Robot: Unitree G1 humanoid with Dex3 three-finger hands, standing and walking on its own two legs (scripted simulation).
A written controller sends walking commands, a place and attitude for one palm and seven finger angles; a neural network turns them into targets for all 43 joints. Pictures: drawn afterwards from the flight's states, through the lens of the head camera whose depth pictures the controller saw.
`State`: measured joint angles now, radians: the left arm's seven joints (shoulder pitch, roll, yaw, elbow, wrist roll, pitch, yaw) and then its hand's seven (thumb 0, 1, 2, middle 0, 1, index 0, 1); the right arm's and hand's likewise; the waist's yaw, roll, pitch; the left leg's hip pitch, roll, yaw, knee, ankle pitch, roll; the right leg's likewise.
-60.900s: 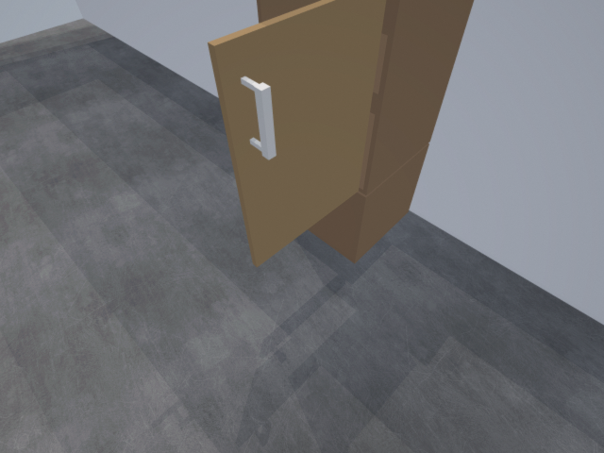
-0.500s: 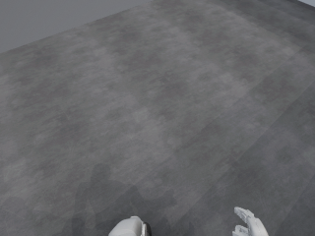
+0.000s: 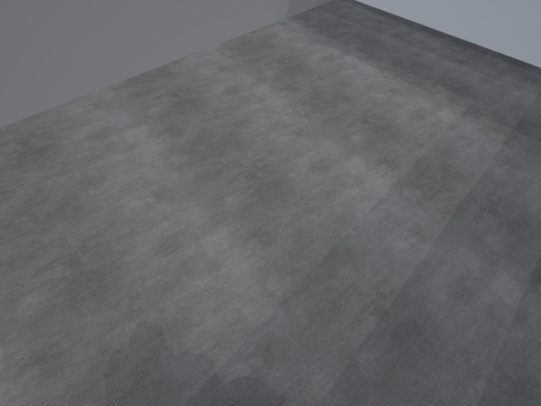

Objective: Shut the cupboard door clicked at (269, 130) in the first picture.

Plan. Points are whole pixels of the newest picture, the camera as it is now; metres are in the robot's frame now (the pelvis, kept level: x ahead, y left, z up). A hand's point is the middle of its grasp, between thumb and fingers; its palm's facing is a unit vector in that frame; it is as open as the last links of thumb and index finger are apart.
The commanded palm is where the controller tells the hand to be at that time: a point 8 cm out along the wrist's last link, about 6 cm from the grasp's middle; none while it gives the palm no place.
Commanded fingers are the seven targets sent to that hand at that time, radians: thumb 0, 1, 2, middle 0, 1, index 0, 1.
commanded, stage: turn to face it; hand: left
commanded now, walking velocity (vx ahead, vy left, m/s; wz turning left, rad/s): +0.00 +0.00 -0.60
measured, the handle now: out of the picture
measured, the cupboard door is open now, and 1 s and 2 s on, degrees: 30 30 30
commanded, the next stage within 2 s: none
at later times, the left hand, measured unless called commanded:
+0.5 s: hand (165, 403) +0.16 +0.18 -0.19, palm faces -0.22 -0.95 -0.21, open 7.4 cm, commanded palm none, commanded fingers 0.00 0.90 0.90 -0.20 -0.30 -0.20 -0.30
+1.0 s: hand (215, 340) +0.26 +0.11 -0.16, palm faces -0.54 -0.79 -0.28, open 7.4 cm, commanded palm none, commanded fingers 0.00 0.90 0.90 -0.20 -0.30 -0.20 -0.30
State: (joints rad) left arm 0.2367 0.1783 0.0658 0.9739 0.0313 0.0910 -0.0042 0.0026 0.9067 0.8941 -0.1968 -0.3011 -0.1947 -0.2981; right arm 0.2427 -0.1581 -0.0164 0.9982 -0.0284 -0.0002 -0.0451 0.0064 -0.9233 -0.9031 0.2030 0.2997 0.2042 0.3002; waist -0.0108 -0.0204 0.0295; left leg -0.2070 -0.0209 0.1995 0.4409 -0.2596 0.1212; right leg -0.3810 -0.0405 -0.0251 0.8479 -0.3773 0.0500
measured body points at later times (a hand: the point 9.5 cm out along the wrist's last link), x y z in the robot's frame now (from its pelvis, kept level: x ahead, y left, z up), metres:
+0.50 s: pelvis +0.04 +0.00 -0.02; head +0.10 +0.01 +0.43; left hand +0.17 +0.23 -0.17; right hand +0.07 -0.27 -0.14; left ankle +0.10 +0.12 -0.74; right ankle -0.04 -0.13 -0.74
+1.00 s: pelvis +0.05 +0.00 -0.01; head +0.08 -0.05 +0.43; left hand +0.29 +0.15 -0.14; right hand -0.05 -0.26 -0.17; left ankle +0.09 +0.13 -0.68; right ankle -0.01 -0.10 -0.74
